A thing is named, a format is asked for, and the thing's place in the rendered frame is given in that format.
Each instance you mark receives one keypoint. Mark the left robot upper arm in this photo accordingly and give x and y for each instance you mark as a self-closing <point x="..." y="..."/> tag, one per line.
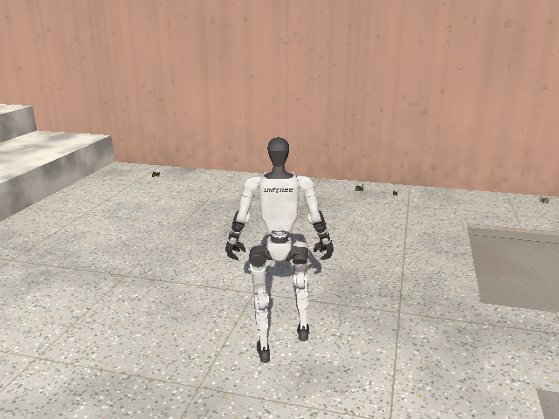
<point x="251" y="184"/>

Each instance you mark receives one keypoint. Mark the robot right forearm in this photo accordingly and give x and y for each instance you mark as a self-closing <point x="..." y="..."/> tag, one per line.
<point x="322" y="230"/>

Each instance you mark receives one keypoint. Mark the humanoid robot head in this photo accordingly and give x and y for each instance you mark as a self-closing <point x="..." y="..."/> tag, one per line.
<point x="278" y="150"/>

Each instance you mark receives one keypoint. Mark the robot right thigh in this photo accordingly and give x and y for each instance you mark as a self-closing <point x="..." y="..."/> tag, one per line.
<point x="299" y="254"/>

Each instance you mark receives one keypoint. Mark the robot right hand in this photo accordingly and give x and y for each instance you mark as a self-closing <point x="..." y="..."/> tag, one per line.
<point x="322" y="247"/>

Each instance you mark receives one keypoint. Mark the right robot upper arm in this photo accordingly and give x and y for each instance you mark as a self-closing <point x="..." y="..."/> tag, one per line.
<point x="311" y="199"/>

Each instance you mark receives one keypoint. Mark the robot left forearm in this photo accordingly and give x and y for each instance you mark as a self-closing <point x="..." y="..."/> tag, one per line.
<point x="236" y="230"/>

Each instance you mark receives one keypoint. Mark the robot left hand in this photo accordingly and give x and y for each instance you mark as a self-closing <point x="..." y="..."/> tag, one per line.
<point x="229" y="247"/>

